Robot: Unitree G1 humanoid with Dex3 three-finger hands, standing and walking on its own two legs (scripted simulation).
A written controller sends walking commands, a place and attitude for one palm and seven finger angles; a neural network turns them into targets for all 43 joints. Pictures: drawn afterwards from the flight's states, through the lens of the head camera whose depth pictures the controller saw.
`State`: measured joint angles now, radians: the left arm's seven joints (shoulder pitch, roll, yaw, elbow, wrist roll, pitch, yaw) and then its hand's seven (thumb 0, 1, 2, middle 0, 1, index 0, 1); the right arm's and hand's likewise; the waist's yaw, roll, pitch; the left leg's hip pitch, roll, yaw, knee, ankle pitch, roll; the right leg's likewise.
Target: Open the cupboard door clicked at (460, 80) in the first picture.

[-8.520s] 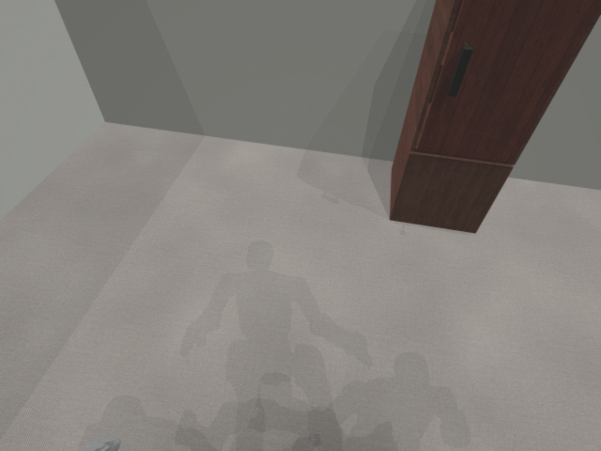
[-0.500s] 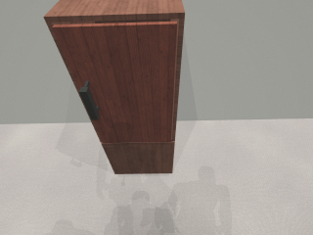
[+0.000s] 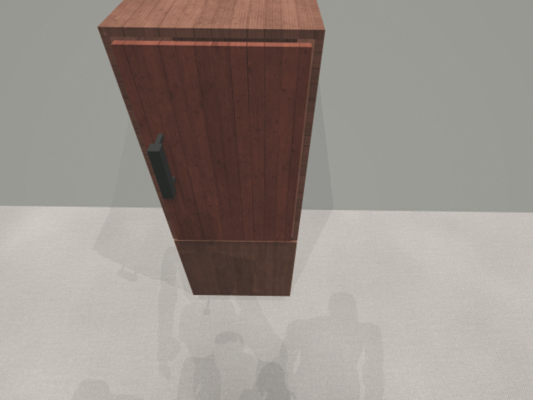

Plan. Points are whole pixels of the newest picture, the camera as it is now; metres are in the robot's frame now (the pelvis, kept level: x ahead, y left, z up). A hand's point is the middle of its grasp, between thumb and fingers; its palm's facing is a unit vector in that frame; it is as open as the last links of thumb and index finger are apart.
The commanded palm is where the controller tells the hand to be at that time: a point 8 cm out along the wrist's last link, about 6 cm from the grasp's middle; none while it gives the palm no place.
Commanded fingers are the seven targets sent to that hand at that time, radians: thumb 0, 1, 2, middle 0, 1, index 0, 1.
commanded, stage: look again from close up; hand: left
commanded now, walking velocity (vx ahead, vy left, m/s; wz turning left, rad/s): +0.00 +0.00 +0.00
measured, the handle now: (164, 166) +0.59 +0.28 -0.02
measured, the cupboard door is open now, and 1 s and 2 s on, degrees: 0 0 0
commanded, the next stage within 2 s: raise the hand with hooked fingers in 0.52 s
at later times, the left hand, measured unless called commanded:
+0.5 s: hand out of the picture +0.02 +0.21 -0.18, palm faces +0.05 -0.98 -0.21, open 7.3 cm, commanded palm none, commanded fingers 0.00 0.90 0.90 -0.20 -0.30 -0.20 -0.30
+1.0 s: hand (156, 343) +0.21 +0.19 -0.05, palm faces +0.01 -1.00 +0.00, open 8.3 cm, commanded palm +0.15 +0.27 -0.06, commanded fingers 0.00 0.43 0.70 -0.23 -0.60 -0.23 -0.60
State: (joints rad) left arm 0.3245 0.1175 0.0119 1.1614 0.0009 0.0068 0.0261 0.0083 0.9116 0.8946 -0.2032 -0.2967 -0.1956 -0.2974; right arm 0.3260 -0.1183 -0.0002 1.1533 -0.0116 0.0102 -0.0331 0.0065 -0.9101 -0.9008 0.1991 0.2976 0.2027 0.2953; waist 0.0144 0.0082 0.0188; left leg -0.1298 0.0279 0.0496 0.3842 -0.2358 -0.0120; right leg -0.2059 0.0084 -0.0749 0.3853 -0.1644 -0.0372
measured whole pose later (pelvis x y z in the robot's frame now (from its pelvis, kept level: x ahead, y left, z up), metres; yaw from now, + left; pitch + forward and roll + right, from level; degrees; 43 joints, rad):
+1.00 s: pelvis +0.00 +0.01 -0.07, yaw +0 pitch +12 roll +1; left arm 0.37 0.17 0.17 0.18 -0.22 -0.55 -0.30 0.01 0.67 0.79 -0.22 -0.46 -0.21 -0.46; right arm 0.14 -0.27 -0.08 0.54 0.00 -0.28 0.01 0.02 -0.91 -0.90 0.20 0.30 0.20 0.30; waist -0.01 -0.07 -0.14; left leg -0.68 0.01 0.05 0.99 -0.52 0.00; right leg -0.76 -0.03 -0.06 1.00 -0.45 -0.03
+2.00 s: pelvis -0.01 +0.04 -0.07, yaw +2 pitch +13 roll -3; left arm 0.10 0.37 0.37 0.29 -0.33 -0.31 -0.41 0.00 -0.45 0.32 -0.30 -1.17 -0.29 -1.17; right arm 0.25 -0.25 0.05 0.50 0.03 -0.21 -0.04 0.01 -0.90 -0.90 0.20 0.30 0.21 0.30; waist 0.00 0.01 -0.12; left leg -0.76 0.01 0.01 1.06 -0.52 0.05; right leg -0.79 -0.04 -0.10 0.97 -0.40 0.01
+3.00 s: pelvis -0.01 +0.02 -0.07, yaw +1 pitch +14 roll -2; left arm -0.15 0.42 0.46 0.57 -0.34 -0.36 -0.50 -0.01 -0.50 0.30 -0.31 -1.20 -0.30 -1.20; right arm 0.25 -0.28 0.04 0.56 0.03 -0.17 -0.07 0.01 -0.90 -0.90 0.20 0.30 0.21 0.30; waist -0.01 0.01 -0.09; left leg -0.76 0.03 0.00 1.03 -0.51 0.01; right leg -0.80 -0.02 -0.11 0.96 -0.41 -0.03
